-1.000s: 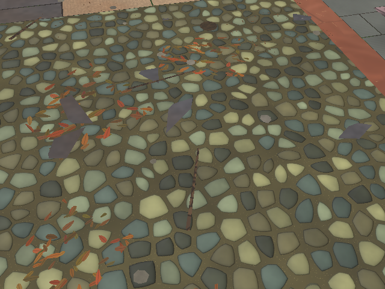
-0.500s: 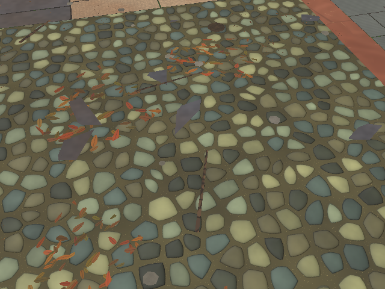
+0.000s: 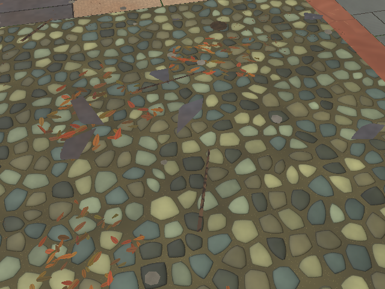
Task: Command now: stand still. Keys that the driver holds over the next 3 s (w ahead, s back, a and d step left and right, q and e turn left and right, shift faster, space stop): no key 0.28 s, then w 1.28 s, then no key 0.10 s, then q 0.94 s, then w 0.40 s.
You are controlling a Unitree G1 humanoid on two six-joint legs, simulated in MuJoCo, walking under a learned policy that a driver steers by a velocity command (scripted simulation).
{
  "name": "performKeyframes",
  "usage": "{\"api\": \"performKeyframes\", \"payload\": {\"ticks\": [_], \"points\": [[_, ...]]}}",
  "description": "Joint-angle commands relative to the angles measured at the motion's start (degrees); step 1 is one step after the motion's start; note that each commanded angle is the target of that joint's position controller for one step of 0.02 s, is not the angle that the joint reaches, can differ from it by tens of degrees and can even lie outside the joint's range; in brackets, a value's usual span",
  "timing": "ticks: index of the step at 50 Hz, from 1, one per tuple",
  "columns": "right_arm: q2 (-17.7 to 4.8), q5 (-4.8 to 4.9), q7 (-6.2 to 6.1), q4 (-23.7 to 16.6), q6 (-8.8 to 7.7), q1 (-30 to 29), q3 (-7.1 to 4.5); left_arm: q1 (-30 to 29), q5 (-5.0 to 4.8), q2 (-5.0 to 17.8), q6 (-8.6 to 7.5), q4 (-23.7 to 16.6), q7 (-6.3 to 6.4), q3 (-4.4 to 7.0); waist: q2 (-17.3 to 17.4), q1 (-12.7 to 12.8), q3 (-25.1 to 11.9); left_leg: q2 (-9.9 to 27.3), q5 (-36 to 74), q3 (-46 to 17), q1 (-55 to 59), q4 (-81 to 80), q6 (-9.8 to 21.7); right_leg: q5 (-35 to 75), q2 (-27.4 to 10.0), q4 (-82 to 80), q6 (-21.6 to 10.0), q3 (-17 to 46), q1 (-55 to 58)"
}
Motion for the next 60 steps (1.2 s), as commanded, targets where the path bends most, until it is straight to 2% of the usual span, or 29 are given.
{"api": "performKeyframes", "payload": {"ticks": [1, 14, 15, 17, 20, 23, 24, 26, 27, 28, 29, 30, 31, 33, 34, 36, 40, 42, 45, 47, 49, 50, 51, 52, 53, 54, 55, 57, 60], "points": [[-5.6, 0.02, -0.19, -1.1, -0.35, 2.8, -0.85, 1.3, -0.02, 5.9, -0.35, -1.2, 0.19, 0.76, -0.1, 0.0, -0.1, 1.2, 5.9, -1.1, -3.7, -5.1, 1.0, 6.8, -1.4, -4.0, -1.4, 1.3, 2.0], [-4.6, 0.12, -0.27, -1.0, -0.39, 5.3, -0.75, 3.3, -0.09, 5.0, -0.36, -0.6, 0.34, 0.42, 0.0, 0.1, 0.4, 1.1, 6.1, -1.1, -4.0, -4.9, 1.1, 6.8, -1.3, -3.7, -1.3, 1.1, 1.5], [-4.1, 0.15, -0.32, -0.3, -0.32, 6.5, -0.65, 4.4, -0.08, 4.4, -0.30, 0.0, 0.37, 0.28, 0.1, 0.1, -1.0, 0.5, 0.5, -0.5, -3.5, -5.1, 1.3, 1.1, -0.6, -3.7, -1.4, 0.4, 2.0], [-5.7, 0.84, -0.68, -0.7, -0.11, 6.5, -1.34, 5.0, -0.78, 5.5, -0.23, -0.1, 0.60, 0.81, 0.9, 0.1, 1.7, -0.1, -18.3, -0.9, -6.6, -4.3, 3.2, -18.5, 1.1, -1.5, -2.6, -0.9, -2.0], [-6.6, 1.47, -0.49, -1.7, -1.49, 8.2, -1.94, 3.5, -0.91, 4.3, -2.13, -1.8, 0.14, 0.75, 2.7, -1.0, 7.0, 4.7, -28.7, -8.4, -9.0, -6.7, 7.1, -23.7, 0.0, 1.9, -4.2, 0.7, -10.0], [-10.1, 1.99, 0.23, -1.1, -2.92, 12.7, -3.48, 1.1, -1.33, 1.5, -4.71, -3.8, -1.37, 0.27, 10.6, -2.2, 6.2, 16.3, -32.1, -25.5, -3.0, -15.1, 13.6, -11.5, 0.9, 15.1, -3.9, -3.0, -15.9], [-9.8, 1.85, 0.34, -1.9, -3.18, 11.3, -3.47, 0.8, -1.51, 1.9, -5.27, -4.2, -1.79, 0.36, 9.8, -1.5, 6.9, 17.7, -30.4, -27.3, -5.0, -16.2, 14.3, -11.6, -0.3, 16.6, -4.9, -2.0, -15.2], [-9.5, 2.22, 0.73, -4.2, -3.40, 6.0, -3.36, 5.2, -2.09, 1.5, -6.05, -3.2, -2.16, 0.40, 9.2, 2.4, 7.6, 15.0, -25.1, -21.4, -10.0, -13.5, 11.7, -12.2, -0.2, 6.7, -6.6, -2.8, -6.5], [-9.0, 2.46, 0.93, -5.5, -3.29, 3.0, -3.23, 10.4, -2.07, 2.4, -6.18, -1.0, -2.04, 0.98, 7.4, 4.9, 6.9, 11.0, -19.8, -15.6, -14.6, -9.7, 9.2, -8.2, 0.9, 0.1, -6.5, -3.1, 3.3], [-7.8, 2.32, 1.08, -6.9, -3.64, 0.4, -2.92, 16.8, -1.59, 5.1, -6.14, 1.2, -1.83, 2.03, 2.1, 7.0, 5.0, 6.3, -9.6, -8.8, -20.2, 0.6, 6.3, -5.5, -2.2, -2.9, -6.8, 3.0, 12.5], [-4.1, 1.90, 1.14, -9.1, -4.66, -0.8, -2.06, 25.9, -1.79, 12.2, -6.26, 3.0, -1.88, 4.09, -14.3, 9.1, 1.1, -1.7, -5.0, 2.5, -30.5, 21.9, 2.0, -9.9, -13.3, -11.4, -12.3, 22.9, 22.7], [-4.1, 2.19, 1.01, -10.3, -5.85, -1.7, -2.03, 28.7, -0.85, 12.6, -6.98, 2.8, -2.47, 3.71, -16.6, 9.1, -0.6, -3.2, -15.0, -1.3, -38.3, 36.5, 1.9, -9.0, -22.0, -16.3, -17.6, 40.2, 25.2], [-5.3, 3.01, 1.52, -10.1, -6.53, -1.3, -2.40, 23.6, -0.29, 8.3, -7.66, 1.3, -2.38, 2.36, -8.1, 5.8, 2.4, 0.5, -12.9, -5.2, -42.8, 44.9, 3.4, -6.2, -22.3, -14.9, -17.0, 36.9, 24.1], [-5.1, 2.77, 2.47, -9.5, -7.18, -1.1, -2.58, 17.5, -0.44, 5.9, -7.83, -1.2, -2.88, 1.31, -3.2, 2.9, 3.7, 4.4, -3.1, -4.5, -44.9, 45.2, 5.2, 0.4, -17.7, -15.5, -13.4, 23.9, 21.7], [-6.2, 2.16, 2.64, -9.8, -7.24, -2.5, -3.22, 16.8, -0.42, 4.5, -7.44, -1.6, -3.01, 0.69, -3.0, 2.5, 4.0, 5.8, 0.2, -3.7, -43.7, 42.2, 5.2, 7.5, -15.8, -16.0, -11.5, 18.6, 20.4], [-4.7, 1.98, 3.41, -10.1, -6.57, -3.1, -3.28, 18.4, -0.04, 3.0, -6.32, -1.6, -2.57, -0.03, -4.6, 2.1, 3.3, 6.3, 3.5, -1.3, -39.9, 37.9, 4.1, 14.5, -12.7, -17.1, -10.0, 11.6, 17.6], [-1.4, 1.55, 3.79, -14.9, -5.76, -14.4, -1.65, 17.2, 0.35, 6.6, -5.64, -3.5, -0.99, 0.20, -3.9, 3.1, 6.4, 4.0, 12.9, 2.5, -31.7, 18.6, 1.4, 16.3, -9.6, -21.0, -10.2, 4.6, 6.9], [-2.2, 1.80, 4.09, -16.6, -5.64, -18.3, -1.43, 19.5, -0.10, 8.4, -5.82, -3.3, -0.67, 0.74, -5.2, 3.9, 6.7, 2.3, 16.0, 3.9, -26.7, 12.0, 1.5, 15.5, -10.4, -23.0, -10.4, 3.8, 5.7], [-4.3, 2.18, 4.71, -18.4, -5.68, -20.9, -1.74, 20.6, -1.14, 8.6, -5.88, -2.7, -0.62, 1.37, -5.3, 2.8, 7.4, 1.9, 16.9, 2.4, -25.8, 5.9, 3.7, 19.8, -13.0, -21.5, -9.6, 3.0, 12.1], [-6.7, 2.03, 4.96, -18.2, -5.96, -17.6, -2.82, 19.4, -0.79, 9.7, -5.42, -3.1, -0.65, 1.93, -6.4, -0.2, 3.4, -0.1, 14.7, 3.0, -20.1, 4.8, 5.7, 36.6, -14.0, -14.9, -8.2, 1.8, 17.2], [-10.5, 2.28, 4.50, -14.0, -5.67, -2.9, -5.16, 17.6, -0.05, 9.9, -4.28, -3.8, -0.75, 2.13, -7.8, -7.9, -6.3, -3.5, 12.3, 5.0, -1.8, 5.6, 8.4, 52.7, -11.8, 3.0, -6.0, -0.8, 16.1], [-13.4, 1.98, 3.94, -11.6, -5.27, 7.0, -6.25, 16.8, 0.49, 8.7, -4.16, -5.2, -0.99, 1.50, -5.4, -11.8, -12.6, 3.5, 10.1, -3.0, 15.6, 7.1, 11.2, 40.8, -9.6, 18.9, -4.4, -1.5, 3.7], [-18.3, 0.49, 3.92, -9.9, -5.08, 13.2, -7.22, 24.6, 0.16, -0.3, -5.25, -6.0, -1.89, -0.78, 10.9, -7.4, -23.6, 19.7, -6.6, -33.7, 35.0, 0.0, 21.3, 3.2, 1.9, 43.7, -0.8, -0.7, -17.5], [-13.8, 0.51, 4.09, -9.8, -5.09, 11.6, -5.73, 22.2, -1.04, 1.9, -7.28, -5.2, -2.47, -0.36, 11.7, -8.1, -24.7, 21.5, -10.4, -47.3, 33.7, -10.5, 21.1, -17.4, 3.4, 52.9, -2.1, 8.6, -23.8], [-11.1, 0.98, 4.13, -10.3, -5.49, 5.5, -4.83, 15.8, -2.80, 6.4, -8.34, -7.9, -2.65, 0.99, 10.0, -6.3, -13.8, 19.6, -8.9, -38.3, 25.0, -11.5, 17.6, -14.7, 0.0, 55.7, -3.3, 7.6, -29.4], [-8.9, 1.05, 4.26, -11.7, -5.89, -0.4, -4.10, 11.6, -2.93, 7.6, -8.78, -9.2, -2.21, 1.20, 4.2, -4.3, -8.2, 17.8, -1.9, -29.1, 14.5, -12.6, 15.6, -8.9, -3.5, 53.2, -3.9, 6.0, -27.8], [-7.4, 0.43, 4.64, -12.0, -6.33, -3.8, -3.66, 9.9, -2.19, 7.5, -8.55, -9.5, -1.56, 1.76, 1.0, -2.2, -5.3, 15.6, 4.3, -22.6, 5.8, -14.0, 14.3, -5.0, -5.8, 49.5, -3.9, 5.1, -24.6], [-5.1, -0.26, 5.11, -11.2, -6.77, -5.4, -2.99, 12.6, -1.44, 5.2, -6.70, -9.1, -1.04, 2.12, 3.5, 1.4, -3.9, 12.2, 7.6, -15.1, -2.9, -16.9, 13.4, -2.2, -8.3, 44.7, -4.0, 5.3, -18.0], [-7.1, 0.01, 4.19, -9.3, -6.97, -2.3, -3.26, 9.9, -1.01, 4.7, -5.25, -10.7, -0.72, 2.40, 3.7, 2.1, -0.6, 11.2, 9.2, -10.6, -6.7, -20.5, 14.7, 0.5, -9.5, 38.2, -2.7, 3.9, -20.4]]}}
